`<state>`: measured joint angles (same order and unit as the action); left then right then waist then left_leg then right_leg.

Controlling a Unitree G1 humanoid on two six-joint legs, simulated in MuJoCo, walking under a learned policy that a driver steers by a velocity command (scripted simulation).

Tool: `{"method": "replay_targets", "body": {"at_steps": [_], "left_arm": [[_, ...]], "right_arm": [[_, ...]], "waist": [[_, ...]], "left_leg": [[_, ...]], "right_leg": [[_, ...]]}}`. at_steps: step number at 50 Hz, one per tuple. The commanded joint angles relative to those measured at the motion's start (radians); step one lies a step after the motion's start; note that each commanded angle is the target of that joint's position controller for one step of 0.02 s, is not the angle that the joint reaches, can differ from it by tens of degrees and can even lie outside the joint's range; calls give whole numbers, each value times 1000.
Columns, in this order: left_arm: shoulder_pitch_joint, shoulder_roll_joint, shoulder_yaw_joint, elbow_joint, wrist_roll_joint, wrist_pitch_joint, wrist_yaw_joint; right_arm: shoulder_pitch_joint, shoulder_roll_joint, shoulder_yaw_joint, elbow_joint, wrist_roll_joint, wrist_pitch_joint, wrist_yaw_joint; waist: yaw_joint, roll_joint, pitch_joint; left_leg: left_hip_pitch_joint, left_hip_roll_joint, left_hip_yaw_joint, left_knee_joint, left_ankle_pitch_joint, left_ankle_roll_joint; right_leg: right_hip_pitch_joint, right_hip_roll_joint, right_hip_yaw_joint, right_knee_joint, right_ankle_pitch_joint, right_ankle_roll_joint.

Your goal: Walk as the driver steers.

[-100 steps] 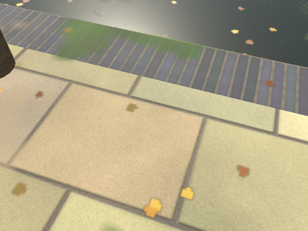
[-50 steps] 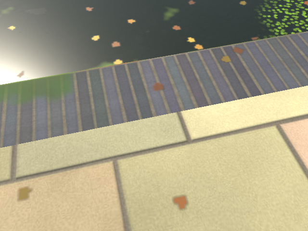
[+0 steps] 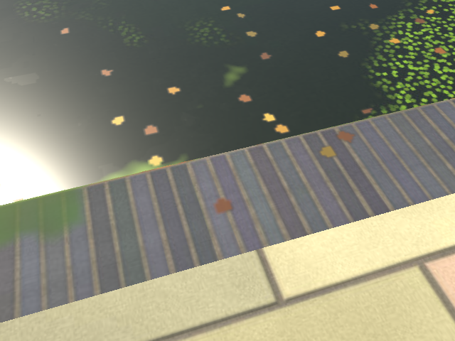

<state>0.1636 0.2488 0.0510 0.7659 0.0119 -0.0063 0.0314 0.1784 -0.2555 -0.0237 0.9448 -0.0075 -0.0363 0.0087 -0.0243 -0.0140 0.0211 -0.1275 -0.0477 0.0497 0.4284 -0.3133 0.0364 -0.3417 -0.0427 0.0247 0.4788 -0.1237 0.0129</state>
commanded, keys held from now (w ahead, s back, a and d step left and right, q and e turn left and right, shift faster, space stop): no key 1.00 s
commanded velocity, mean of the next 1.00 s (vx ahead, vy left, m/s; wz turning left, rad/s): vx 0.01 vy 0.00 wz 0.00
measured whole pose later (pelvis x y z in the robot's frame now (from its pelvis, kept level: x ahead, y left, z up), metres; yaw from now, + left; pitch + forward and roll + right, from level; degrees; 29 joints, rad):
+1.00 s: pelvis +0.01 -0.01 +0.00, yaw +0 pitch -2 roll +0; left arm 0.11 0.22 0.04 1.11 0.00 0.02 0.04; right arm 0.31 -0.20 0.00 1.09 -0.01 -0.01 -0.03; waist 0.00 0.00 0.04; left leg -0.08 0.00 0.04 0.46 -0.35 0.01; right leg -0.29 0.00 0.01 0.48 -0.17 0.00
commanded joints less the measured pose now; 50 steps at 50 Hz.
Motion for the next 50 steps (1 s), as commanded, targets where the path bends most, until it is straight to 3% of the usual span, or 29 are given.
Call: {"method": "replay_targets", "body": {"at_steps": [1, 2, 3, 5, 9, 15, 31, 50], "left_arm": [[-6, 118, 34, -44, -5, 1, 0], [-24, 97, 31, -45, -8, 4, -8], [-29, 102, 31, -41, -5, 3, -12], [-20, 113, 35, -18, -6, -8, -16], [-35, 110, 34, 18, -8, -16, -16], [-72, 111, 33, 73, -10, -8, -10], [-102, 98, 25, 219, -12, 15, 5], [-69, 79, 8, 320, -14, 19, 9]], "right_arm": [[113, -89, -9, -6, -10, -4, -4], [68, -116, -14, -9, -2, 7, -6], [45, -123, -16, -6, 4, 18, -10], [42, -129, -17, -3, 1, 37, -17], [40, -129, -19, 19, 5, 48, -24], [40, -120, -20, 53, 5, 58, -30], [96, -91, -4, 113, -1, 37, -41], [205, -40, 9, 135, 0, 21, -46]], "waist": [[-26, -108, -143], [-5, -82, -103], [5, -60, -86], [4, -51, -86], [4, -26, -105], [1, 9, -80], [12, 11, 4], [22, 20, 23]], "left_leg": [[-110, 87, -55, -39, 107, -21], [-133, 80, -51, -40, 97, -21], [-140, 80, -50, -29, 123, -17], [-110, 87, -57, -24, 193, -19], [-56, 97, -60, -10, 281, -21], [-49, 97, -56, -23, 246, -23], [-122, 97, -51, -78, 60, -24], [-143, 92, -46, -91, 45, -19]], "right_leg": [[305, -118, 126, 13, 445, -138], [281, -78, 96, 11, 366, -111], [270, -60, 83, 16, 355, -94], [255, -54, 76, 23, 394, -88], [255, -48, 65, 38, 446, -90], [242, -34, 50, 26, 358, -88], [223, -1, 29, -30, 119, -59], [201, 6, 28, -47, 71, -55]]}}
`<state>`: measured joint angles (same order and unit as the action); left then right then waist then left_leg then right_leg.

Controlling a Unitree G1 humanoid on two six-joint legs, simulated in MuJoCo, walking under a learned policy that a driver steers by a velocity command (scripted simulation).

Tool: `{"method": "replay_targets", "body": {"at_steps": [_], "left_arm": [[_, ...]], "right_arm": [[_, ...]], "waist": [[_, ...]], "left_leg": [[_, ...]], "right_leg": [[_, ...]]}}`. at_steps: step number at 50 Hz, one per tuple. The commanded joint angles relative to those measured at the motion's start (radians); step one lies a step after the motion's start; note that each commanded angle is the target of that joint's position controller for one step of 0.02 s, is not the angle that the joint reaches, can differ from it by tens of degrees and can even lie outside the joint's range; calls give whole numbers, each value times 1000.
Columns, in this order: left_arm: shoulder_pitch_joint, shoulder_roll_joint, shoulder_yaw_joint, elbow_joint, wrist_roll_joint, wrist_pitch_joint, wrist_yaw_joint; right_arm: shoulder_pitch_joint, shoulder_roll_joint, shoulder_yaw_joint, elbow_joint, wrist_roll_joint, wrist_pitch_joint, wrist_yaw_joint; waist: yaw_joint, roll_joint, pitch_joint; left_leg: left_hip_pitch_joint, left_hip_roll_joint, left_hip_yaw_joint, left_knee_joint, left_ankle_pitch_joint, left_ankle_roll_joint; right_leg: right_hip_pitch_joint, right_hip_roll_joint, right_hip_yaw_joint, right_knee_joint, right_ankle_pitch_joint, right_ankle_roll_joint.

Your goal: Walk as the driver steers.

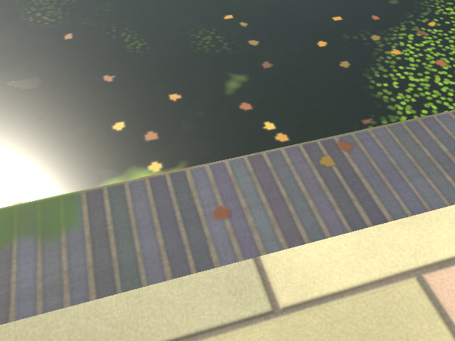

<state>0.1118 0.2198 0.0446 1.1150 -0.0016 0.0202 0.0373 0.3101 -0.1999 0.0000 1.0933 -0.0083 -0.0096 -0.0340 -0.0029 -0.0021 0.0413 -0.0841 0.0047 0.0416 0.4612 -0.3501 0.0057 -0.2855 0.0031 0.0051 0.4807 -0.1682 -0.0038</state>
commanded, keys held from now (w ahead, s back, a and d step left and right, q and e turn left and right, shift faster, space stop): no key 0.84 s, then w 0.16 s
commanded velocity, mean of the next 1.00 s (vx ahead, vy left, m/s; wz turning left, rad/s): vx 0.02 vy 0.00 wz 0.00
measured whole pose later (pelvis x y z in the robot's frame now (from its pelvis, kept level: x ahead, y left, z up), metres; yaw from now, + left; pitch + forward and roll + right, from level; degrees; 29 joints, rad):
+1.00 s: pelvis +0.03 +0.00 +0.00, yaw +0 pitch -1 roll +0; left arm 0.21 0.21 0.04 1.14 -0.02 -0.01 0.02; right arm 0.46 -0.19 -0.04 1.07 0.01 -0.04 -0.05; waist -0.02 0.01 -0.01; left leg -0.06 0.00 0.04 0.47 -0.40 0.02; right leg -0.37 -0.01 -0.03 0.75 -0.40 -0.04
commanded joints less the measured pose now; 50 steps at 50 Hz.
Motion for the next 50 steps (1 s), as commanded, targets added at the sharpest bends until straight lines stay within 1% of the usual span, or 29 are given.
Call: {"method": "replay_targets", "body": {"at_steps": [1, 16, 42, 43, 44, 45, 46, 47, 48, 49, 50], "left_arm": [[-15, 107, 14, -26, 0, -8, 4], [14, 95, 7, -1, -2, -5, 7], [52, 81, 6, 4, -5, -4, 14], [68, 70, 3, 12, -5, -3, 14], [70, 70, 5, 13, -8, -2, 14], [64, 74, 8, 10, -12, -5, 13], [30, 76, 10, -7, -12, -15, 9], [-12, 70, 9, -33, -15, -33, -1], [-41, 64, 7, -53, -19, -52, -11], [-64, 68, 9, -68, -24, -67, -21], [-72, 70, 10, -81, -31, -81, -29]], "right_arm": [[78, -94, -15, -13, 1, -6, -3], [137, -73, -15, -11, 2, -11, -4], [191, -49, -22, -14, 4, -15, -4], [211, -43, -22, -4, 5, -14, -6], [217, -58, -28, -2, 11, -12, -8], [205, -92, -40, -14, 16, -10, -13], [211, -122, -50, -25, 23, -12, -17], [208, -161, -65, -36, 30, -19, -19], [198, -181, -76, -43, 31, -29, -19], [205, -166, -76, -46, 24, -41, -18], [208, -151, -76, -48, 23, -50, -14]], "waist": [[1, 9, 3], [3, 10, 5], [3, 13, 15], [2, 19, -5], [-1, 39, 14], [-6, 80, 48], [-24, 120, 95], [-37, 170, 146], [-42, 180, 188], [-48, 163, 212], [-46, 144, 221]], "left_leg": [[-186, 40, -38, -124, 85, 12], [-184, 39, -38, -124, 126, 15], [-184, 38, -39, -127, 148, 20], [-175, 34, -38, -141, 46, 26], [-190, 40, -57, -161, -109, 46], [-201, 68, -110, -190, -275, 83], [-194, 136, -204, -244, -418, 129], [-178, 242, -328, -307, -481, 183], [-158, 324, -410, -341, -459, 225], [-97, 358, -439, -344, -377, 243], [-25, 360, -426, -327, -289, 239]], "right_leg": [[144, -40, 48, -48, 118, -39], [142, -39, 46, -44, 147, -39], [137, -41, 43, -38, 159, -36], [143, -25, 25, -31, 56, -34], [116, 4, -5, 2, -91, -32], [49, 39, -46, 62, -245, -29], [-55, 53, -71, 142, -308, -28], [-152, 33, -80, 244, -268, -35], [-244, -18, -51, 325, -243, -47], [-344, -54, -24, 389, -287, -55], [-419, -82, -6, 399, -317, -63]]}}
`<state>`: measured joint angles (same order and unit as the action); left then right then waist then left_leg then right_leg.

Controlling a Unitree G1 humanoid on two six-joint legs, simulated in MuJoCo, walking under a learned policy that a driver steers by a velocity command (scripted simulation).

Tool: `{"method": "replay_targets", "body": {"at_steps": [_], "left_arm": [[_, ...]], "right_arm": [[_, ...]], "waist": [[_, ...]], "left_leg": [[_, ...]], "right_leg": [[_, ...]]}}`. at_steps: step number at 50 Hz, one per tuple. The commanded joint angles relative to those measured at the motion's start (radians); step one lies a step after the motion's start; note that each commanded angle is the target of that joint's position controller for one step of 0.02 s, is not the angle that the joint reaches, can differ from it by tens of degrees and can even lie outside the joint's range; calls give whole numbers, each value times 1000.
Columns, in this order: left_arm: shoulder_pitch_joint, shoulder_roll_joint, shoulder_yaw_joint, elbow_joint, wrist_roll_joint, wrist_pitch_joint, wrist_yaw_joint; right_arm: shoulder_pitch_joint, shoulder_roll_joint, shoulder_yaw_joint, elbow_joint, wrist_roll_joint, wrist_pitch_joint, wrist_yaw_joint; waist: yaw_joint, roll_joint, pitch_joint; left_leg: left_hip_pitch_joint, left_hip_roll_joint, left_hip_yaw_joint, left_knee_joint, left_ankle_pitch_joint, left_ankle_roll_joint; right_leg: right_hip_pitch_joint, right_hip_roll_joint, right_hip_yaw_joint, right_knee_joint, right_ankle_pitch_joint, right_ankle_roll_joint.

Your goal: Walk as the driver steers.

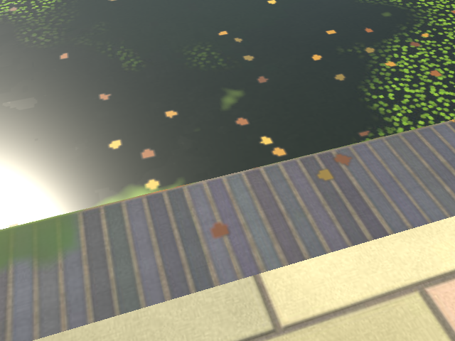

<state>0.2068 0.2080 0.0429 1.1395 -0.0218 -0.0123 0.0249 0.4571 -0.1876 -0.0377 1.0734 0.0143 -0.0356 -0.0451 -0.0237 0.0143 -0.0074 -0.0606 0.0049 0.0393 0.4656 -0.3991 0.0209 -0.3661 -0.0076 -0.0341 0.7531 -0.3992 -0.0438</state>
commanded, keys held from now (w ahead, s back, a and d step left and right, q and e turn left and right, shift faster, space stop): w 0.40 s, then w+q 0.60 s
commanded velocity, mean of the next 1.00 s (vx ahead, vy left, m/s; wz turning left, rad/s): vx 0.44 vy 0.00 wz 0.23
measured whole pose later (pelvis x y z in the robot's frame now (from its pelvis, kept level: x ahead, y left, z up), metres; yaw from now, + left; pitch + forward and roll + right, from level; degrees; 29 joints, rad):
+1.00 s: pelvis +0.50 +0.03 +0.01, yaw +16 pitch +2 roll +0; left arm 0.03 0.27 0.06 0.81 0.01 -0.11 0.02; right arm 0.33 -0.25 -0.07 0.86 0.02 -0.08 0.00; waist -0.07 -0.03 0.02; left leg -0.14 -0.12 -0.12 0.34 -0.21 0.09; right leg -0.65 -0.09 0.11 0.61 0.05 0.03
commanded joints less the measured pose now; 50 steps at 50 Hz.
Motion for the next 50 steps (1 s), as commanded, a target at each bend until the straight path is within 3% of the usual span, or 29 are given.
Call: {"method": "replay_targets", "body": {"at_steps": [1, 3, 4, 6, 7, 8, 9, 10, 11, 13, 14, 16, 20, 26, 27, 29, 30, 31, 32, 33, 34, 35, 36, 37, 38, 40, 43, 47, 50], "left_arm": [[-172, 82, 12, -116, -17, -63, -24], [-156, 75, 14, -116, -19, -82, -36], [-82, 66, 18, -88, -21, -84, -41], [152, 110, 53, -8, -20, -78, -39], [304, 191, 79, 14, -14, -78, -29], [415, 275, 85, 17, 0, -86, -34], [318, 195, 53, 5, 13, -104, -36], [219, 149, 37, -30, 9, -113, -37], [148, 115, 22, -53, 10, -116, -44], [108, 86, 5, -68, 19, -110, -48], [130, 83, 2, -63, 22, -106, -45], [177, 106, 2, -53, 21, -101, -31], [197, 139, 5, -68, 26, -90, -10], [269, 151, 18, -60, 15, -84, -2], [266, 153, 21, -61, 15, -80, -2], [237, 180, 30, -78, 19, -71, 0], [222, 196, 35, -88, 25, -64, 3], [196, 204, 37, -103, 29, -53, 5], [187, 202, 32, -125, 31, -49, 9], [261, 106, 2, -170, 39, -67, -3], [267, 62, -19, -176, 22, -115, -22], [159, 142, 5, -214, -15, -148, -33], [86, 169, 8, -242, -25, -163, -30], [58, 174, 17, -246, -11, -166, -19], [66, 186, 30, -245, 4, -153, -9], [91, 161, 35, -260, 17, -121, -3], [-7, 142, 35, -309, 39, -99, 7], [-182, 116, 25, -369, 32, -106, 0], [-254, 121, 23, -404, 19, -113, -11]], "right_arm": [[57, -155, -39, -33, 6, -28, 3], [42, -161, -41, -42, 13, -26, 13], [16, -172, -42, -49, 15, -21, 18], [-11, -178, -38, -64, 9, -25, 22], [-66, -136, -23, -94, 4, -32, 25], [-50, -34, 1, -137, 6, -56, 22], [-85, -74, -12, -149, 37, -76, 25], [-120, -102, -17, -162, 51, -87, 33], [-133, -116, -23, -159, 43, -93, 35], [-137, -134, -44, -154, 21, -83, 36], [-128, -125, -47, -150, 21, -73, 42], [-166, -100, -47, -163, 16, -56, 47], [-366, -75, -33, -240, 8, -52, 50], [-535, -74, -14, -301, 21, -55, 89], [-545, -80, -15, -311, 21, -57, 97], [-513, -111, -28, -318, 19, -59, 109], [-442, -142, -44, -306, 19, -57, 111], [-296, -182, -68, -268, 19, -54, 111], [-148, -236, -97, -229, 19, -46, 104], [-30, -339, -123, -218, 3, -40, 92], [-37, -318, -108, -218, 0, -41, 91], [-81, -251, -89, -221, -4, -49, 89], [-154, -212, -78, -238, 0, -57, 88], [-233, -186, -67, -257, -3, -64, 92], [-283, -160, -57, -275, -12, -68, 93], [-294, -165, -55, -284, -11, -69, 88], [-226, -205, -65, -276, -3, -68, 60], [-149, -220, -70, -271, 6, -56, 38], [-102, -219, -72, -260, 8, -45, 34]], "waist": [[-22, 109, 263], [-8, 89, 218], [32, 89, 186], [138, 70, 75], [209, -93, 13], [196, -351, -97], [146, -221, -45], [111, -157, 43], [81, -88, 73], [42, -71, 91], [35, -85, 87], [31, -69, 103], [61, -55, 138], [93, -65, 165], [86, -67, 160], [43, -97, 101], [-1, -123, 40], [-79, -134, -45], [-148, -105, -123], [-110, 122, -265], [-76, 191, -381], [-89, 150, -269], [-64, 76, -157], [-17, -22, -86], [25, -31, -57], [63, -1, -35], [45, 17, 13], [-19, 56, 39], [-49, 74, 30]], "left_leg": [[-2, 343, -384, -311, -159, 205], [-30, 276, -265, -270, -39, 166], [-121, 238, -204, -231, -5, 149], [-270, 159, -112, -29, 288, 111], [-392, 66, -4, 316, 340, 41], [-613, -77, -13, 676, -104, -9], [-696, -27, -164, 852, -129, 21], [-754, 28, -165, 887, -41, 57], [-731, 80, -142, 848, 61, 75], [-644, 133, -112, 738, 170, 76], [-616, 136, -96, 706, 191, 68], [-641, 140, -66, 646, 221, 38], [-691, 134, -41, 383, 355, -7], [-636, 85, -2, 145, 453, 45], [-631, 74, -1, 127, 429, 64], [-532, 22, 37, 126, 359, 106], [-435, -15, 58, 140, 323, 126], [-258, -64, 82, 130, 313, 149], [-1, -54, 16, 118, 315, 180], [372, 199, -470, 66, 138, 332], [481, 349, -917, -165, 29, 422], [409, 308, -812, -194, 32, 351], [258, 271, -652, -196, 128, 309], [88, 229, -537, -212, 244, 287], [-35, 191, -448, -230, 332, 268], [-161, 161, -393, -264, 385, 274], [-246, 128, -321, -295, 391, 279], [-249, 76, -284, -272, 314, 219], [-214, 90, -324, -229, 289, 198]], "right_leg": [[-352, -85, 36, 76, -87, -29], [-195, -52, -26, -75, -24, -26], [-19, -12, -76, -153, 73, -20], [341, 67, -108, -204, 184, -22], [487, -108, 160, -331, 78, -90], [630, -369, 710, -556, -41, -250], [565, -400, 783, -585, -107, -260], [489, -378, 638, -570, -69, -225], [423, -328, 495, -577, 18, -187], [328, -240, 298, -604, 182, -135], [315, -218, 244, -613, 254, -129], [307, -207, 183, -628, 377, -141], [293, -199, 119, -661, 435, -150], [398, -235, -14, -658, 471, -120], [439, -247, -35, -630, 529, -111], [496, -261, -73, -519, 846, -88], [517, -261, -90, -409, 1023, -74], [489, -236, -121, -217, 1131, -52], [322, -200, -135, 31, 1036, -19], [-83, -57, -129, 452, 537, 43], [-276, 78, 67, 680, -128, 46], [-383, 11, 159, 727, -85, 13], [-390, -37, 143, 676, -6, -7], [-344, -77, 134, 585, 56, -8], [-264, -111, 135, 510, 85, -6], [-191, -131, 130, 419, 91, 16], [-218, -117, 98, 232, 216, 68], [-190, -52, 87, -106, 476, 84], [-138, -15, 84, -207, 525, 82]]}}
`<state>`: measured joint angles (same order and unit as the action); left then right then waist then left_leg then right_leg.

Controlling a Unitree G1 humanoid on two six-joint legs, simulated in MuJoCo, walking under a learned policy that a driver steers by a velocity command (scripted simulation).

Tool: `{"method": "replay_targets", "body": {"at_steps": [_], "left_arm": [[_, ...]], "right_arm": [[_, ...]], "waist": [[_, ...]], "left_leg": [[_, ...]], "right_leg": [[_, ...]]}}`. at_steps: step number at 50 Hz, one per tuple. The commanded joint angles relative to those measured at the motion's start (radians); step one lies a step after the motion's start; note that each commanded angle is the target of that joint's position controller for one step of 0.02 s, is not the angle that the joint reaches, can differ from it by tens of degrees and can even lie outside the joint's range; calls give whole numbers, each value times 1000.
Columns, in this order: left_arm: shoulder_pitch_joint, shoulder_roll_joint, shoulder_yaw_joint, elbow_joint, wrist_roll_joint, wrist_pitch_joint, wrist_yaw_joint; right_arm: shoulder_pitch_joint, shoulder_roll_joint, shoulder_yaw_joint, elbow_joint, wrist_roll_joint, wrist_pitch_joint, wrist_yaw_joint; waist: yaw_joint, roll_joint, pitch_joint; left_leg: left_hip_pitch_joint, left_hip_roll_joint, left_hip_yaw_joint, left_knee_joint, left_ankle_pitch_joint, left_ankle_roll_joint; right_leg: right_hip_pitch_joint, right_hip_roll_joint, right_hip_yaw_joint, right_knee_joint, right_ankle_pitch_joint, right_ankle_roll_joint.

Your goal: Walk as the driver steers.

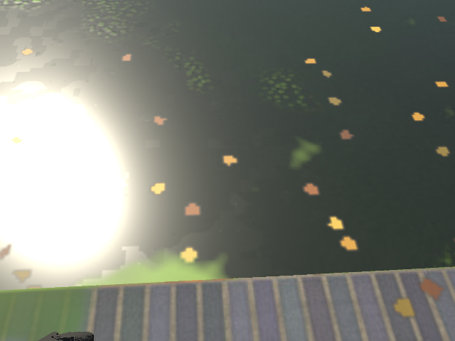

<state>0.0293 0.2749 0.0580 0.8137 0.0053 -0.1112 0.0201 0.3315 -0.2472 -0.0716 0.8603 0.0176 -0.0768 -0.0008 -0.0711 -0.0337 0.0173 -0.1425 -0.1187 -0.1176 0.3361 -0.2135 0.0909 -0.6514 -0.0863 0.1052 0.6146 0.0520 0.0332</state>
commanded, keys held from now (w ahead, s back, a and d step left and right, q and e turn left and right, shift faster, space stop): w+q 0.40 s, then w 0.60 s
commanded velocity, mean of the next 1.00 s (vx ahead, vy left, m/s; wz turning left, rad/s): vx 0.50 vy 0.00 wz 0.36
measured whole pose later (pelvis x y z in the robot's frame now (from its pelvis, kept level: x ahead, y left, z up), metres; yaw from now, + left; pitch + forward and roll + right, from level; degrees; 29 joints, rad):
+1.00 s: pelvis +0.50 +0.11 +0.00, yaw +22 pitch +2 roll +2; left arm 0.13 0.30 0.06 0.83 -0.01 -0.07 -0.01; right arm 0.35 -0.26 -0.08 0.78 0.00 -0.08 0.01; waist -0.04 -0.06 -0.02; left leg -0.13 -0.07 0.04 0.32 -0.22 0.06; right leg -0.68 -0.13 0.06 0.86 0.02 0.00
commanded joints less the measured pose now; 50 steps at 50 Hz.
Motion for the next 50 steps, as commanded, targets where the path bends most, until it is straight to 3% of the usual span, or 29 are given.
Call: {"method": "replay_targets", "body": {"at_steps": [1, 4, 6, 7, 8, 9, 10, 11, 12, 13, 15, 18, 24, 29, 31, 32, 33, 34, 35, 36, 37, 38, 39, 42, 44, 45, 46, 48, 50], "left_arm": [[-89, 64, 10, -88, -11, -18, -11], [-87, 104, 21, -107, -17, -36, -27], [44, 136, 39, -79, -15, -48, -26], [192, 184, 55, -60, 3, -52, -22], [340, 265, 76, -40, 20, -40, -15], [359, 236, 71, -21, -3, -27, -25], [299, 136, 46, -49, -14, -19, -24], [250, 100, 34, -60, -11, -8, -23], [204, 88, 27, -60, -2, -2, -23], [181, 69, 21, -56, 5, -1, -23], [177, 73, 24, -43, 6, -7, -25], [193, 110, 42, -22, 2, -17, -28], [256, 144, 49, 15, -13, 1, -25], [333, 194, 58, 68, -38, 33, -24], [314, 219, 59, 79, -41, 46, -19], [316, 198, 49, 82, -36, 51, -14], [310, 150, 26, 52, -7, 45, -11], [416, 29, -14, 26, 3, 21, -26], [340, 131, 12, 32, -32, -3, -34], [259, 163, 22, 1, -57, -11, -36], [238, 149, 19, 0, -43, -12, -29], [236, 143, 23, 7, -22, -6, -24], [264, 139, 27, 18, -18, 8, -23], [261, 92, 20, 14, -18, 48, -14], [200, 63, 8, -12, 6, 48, -12], [183, 58, 5, -16, 7, 45, -15], [205, 74, 12, 4, 3, 39, -25], [139, 102, 24, -14, -10, 33, -34], [43, 120, 32, -55, -26, 20, -44]], "right_arm": [[36, -154, -37, -45, 8, 0, -13], [37, -159, -39, -58, 6, 15, -22], [13, -139, -33, -79, 4, 22, -24], [-2, -88, -14, -101, -3, 19, -19], [95, -31, 1, -124, 9, 10, -19], [157, -69, 6, -142, 26, 4, -17], [102, -160, -16, -130, 30, 10, -16], [23, -170, -21, -143, 21, 19, -16], [-16, -154, -23, -156, 11, 21, -15], [-25, -140, -27, -163, 8, 26, -11], [-12, -99, -23, -172, 17, 39, -2], [-59, -81, -18, -213, 9, 50, -2], [-209, -37, 7, -260, 4, 32, 25], [-320, -68, 4, -324, 7, 19, 51], [-207, -115, -23, -303, 0, 15, 51], [-47, -164, -52, -254, -1, 18, 42], [120, -249, -80, -228, -3, 25, 24], [114, -320, -82, -224, 1, 22, 25], [126, -230, -57, -230, 1, 18, 31], [75, -195, -43, -222, -7, 12, 33], [14, -175, -37, -225, -8, 8, 36], [-39, -146, -30, -226, -14, 6, 40], [-79, -123, -23, -232, -21, 2, 41], [-97, -129, -29, -210, -15, -16, 38], [-72, -165, -42, -179, -21, -14, 21], [-67, -169, -44, -170, -21, -12, 17], [-42, -184, -51, -163, -32, -18, 15], [-15, -172, -45, -150, -20, -25, 15], [67, -169, -47, -105, -4, -27, -4]], "waist": [[-4, 122, 2], [19, 138, -16], [93, 162, -70], [161, 110, -193], [154, -116, -341], [130, -306, -363], [145, -158, -222], [147, -60, -121], [125, -28, -56], [103, -47, -21], [83, -77, -8], [80, -41, 0], [134, -17, 35], [143, -26, 76], [54, -56, -14], [-26, -45, -115], [-89, 61, -252], [6, 296, -379], [-45, 204, -385], [-39, 178, -236], [-3, 117, -165], [31, 102, -120], [69, 104, -110], [101, 94, -73], [91, 79, -56], [88, 80, -50], [86, 61, -83], [66, 55, -40], [38, 87, 10]], "left_leg": [[-93, 225, -194, -69, 101, 126], [5, 260, -291, 30, 116, 117], [6, 220, -298, 148, 183, 85], [-85, 166, -232, 373, 158, 50], [-403, 25, -79, 710, -104, -29], [-617, 50, -56, 901, -398, -42], [-686, 112, -75, 991, -323, -51], [-675, 148, -37, 997, -234, -58], [-644, 175, -26, 950, -169, -60], [-611, 204, -27, 907, -128, -58], [-559, 229, 3, 861, -91, -63], [-602, 243, 4, 764, -10, -79], [-527, 216, 81, 409, 225, -60], [-502, 177, 133, 244, 104, -18], [-293, 115, 187, 184, 88, 19], [-44, 87, 199, 173, 139, 49], [262, 263, -33, 219, 196, 118], [523, 481, -525, 88, -44, 281], [501, 493, -590, 4, -78, 266], [388, 460, -423, -2, 52, 223], [258, 419, -304, -1, 194, 196], [142, 383, -219, -16, 291, 181], [52, 359, -160, -46, 331, 173], [-54, 352, -111, -140, 276, 194], [-69, 338, -54, -155, 323, 196], [-69, 325, -23, -157, 333, 187], [-39, 342, -21, -120, 355, 190], [-7, 331, -18, -119, 246, 177], [143, 379, -96, -89, 122, 163]], "right_leg": [[143, 67, -43, -93, 53, 1], [180, 81, -28, -154, -76, -21], [362, 81, -48, -217, -106, -62], [604, -40, 51, -182, -125, -123], [973, -263, 404, -205, -258, -256], [1037, -373, 708, -290, -454, -321], [925, -334, 594, -306, -541, -279], [789, -283, 421, -316, -466, -234], [668, -233, 314, -349, -373, -215], [595, -197, 232, -375, -295, -202], [523, -164, 113, -423, -202, -205], [531, -176, 13, -455, -57, -233], [558, -146, -157, -457, 12, -207], [690, -213, -155, -396, 115, -200], [716, -199, -198, -235, 418, -170], [641, -154, -245, -44, 472, -138], [408, -106, -269, 266, 181, -94], [43, 81, -187, 599, -606, -44], [-58, 60, -40, 703, -650, -55], [-121, 20, -51, 713, -578, -65], [-93, -19, -56, 660, -495, -65], [-47, -45, -55, 602, -445, -57], [32, -67, -41, 559, -406, -54], [81, -70, -47, 431, -349, -35], [68, -65, -56, 333, -233, -18], [67, -61, -57, 285, -170, -16], [66, -59, -49, 324, -58, -17], [-28, -58, -35, 268, 33, -26], [-224, -80, 37, 202, 51, -43]]}}
Velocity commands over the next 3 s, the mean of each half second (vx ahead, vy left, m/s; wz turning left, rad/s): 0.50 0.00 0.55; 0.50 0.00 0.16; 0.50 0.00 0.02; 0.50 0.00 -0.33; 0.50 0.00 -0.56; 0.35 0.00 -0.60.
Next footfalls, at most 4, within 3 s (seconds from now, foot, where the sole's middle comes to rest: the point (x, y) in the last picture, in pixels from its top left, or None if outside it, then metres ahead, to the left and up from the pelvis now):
0.14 right None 0.27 -0.14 -0.78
0.64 left None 0.47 0.20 -0.78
1.32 right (207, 240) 0.89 0.01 -0.91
1.76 left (125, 195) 1.11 0.33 -0.91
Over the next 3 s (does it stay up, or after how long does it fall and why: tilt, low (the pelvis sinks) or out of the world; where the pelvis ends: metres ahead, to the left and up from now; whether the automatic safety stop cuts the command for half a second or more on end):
stays up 1.59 0.15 -0.14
